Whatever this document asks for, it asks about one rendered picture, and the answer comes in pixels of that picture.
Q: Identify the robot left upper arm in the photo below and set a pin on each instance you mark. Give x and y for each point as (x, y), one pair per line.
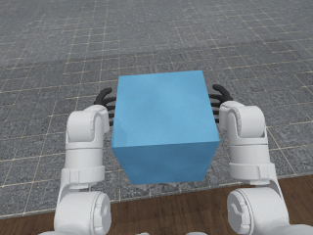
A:
(83, 213)

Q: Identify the left robot forearm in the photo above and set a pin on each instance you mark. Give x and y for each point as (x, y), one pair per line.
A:
(84, 155)

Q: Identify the carton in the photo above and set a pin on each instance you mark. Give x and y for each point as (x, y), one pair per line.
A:
(164, 129)

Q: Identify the right robot forearm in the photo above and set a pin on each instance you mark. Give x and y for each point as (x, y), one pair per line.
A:
(247, 138)

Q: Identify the robot left hand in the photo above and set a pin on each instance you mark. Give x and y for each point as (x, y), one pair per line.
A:
(103, 102)

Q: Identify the robot right hand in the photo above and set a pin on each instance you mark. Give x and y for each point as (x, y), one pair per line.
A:
(222, 98)

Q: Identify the robot right upper arm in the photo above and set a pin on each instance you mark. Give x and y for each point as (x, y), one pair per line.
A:
(261, 211)

